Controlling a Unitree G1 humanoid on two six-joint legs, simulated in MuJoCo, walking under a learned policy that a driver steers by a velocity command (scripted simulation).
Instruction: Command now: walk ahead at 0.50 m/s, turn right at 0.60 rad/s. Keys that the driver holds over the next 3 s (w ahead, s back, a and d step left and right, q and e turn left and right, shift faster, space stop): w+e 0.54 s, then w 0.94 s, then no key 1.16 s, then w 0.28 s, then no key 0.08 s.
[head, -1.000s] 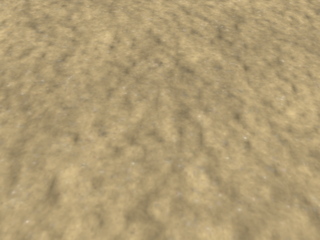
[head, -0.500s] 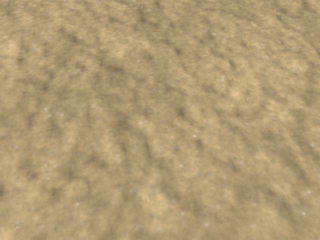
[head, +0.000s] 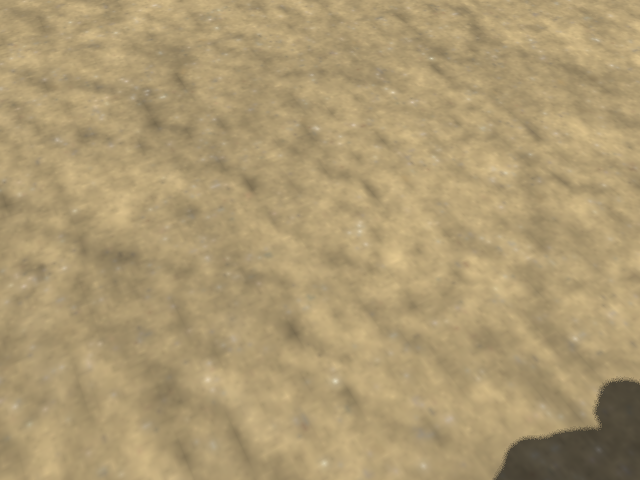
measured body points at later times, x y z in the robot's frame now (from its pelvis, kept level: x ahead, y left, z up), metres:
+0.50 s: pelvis +0.26 -0.08 -0.01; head +0.29 -0.10 +0.44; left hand +0.50 +0.13 -0.09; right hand +0.26 -0.38 -0.13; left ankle +0.17 +0.10 -0.63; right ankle +0.30 -0.17 -0.73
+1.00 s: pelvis +0.55 -0.13 -0.01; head +0.58 -0.14 +0.44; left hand +0.72 +0.10 -0.13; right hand +0.59 -0.44 -0.10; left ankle +0.66 -0.08 -0.73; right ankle +0.37 -0.20 -0.64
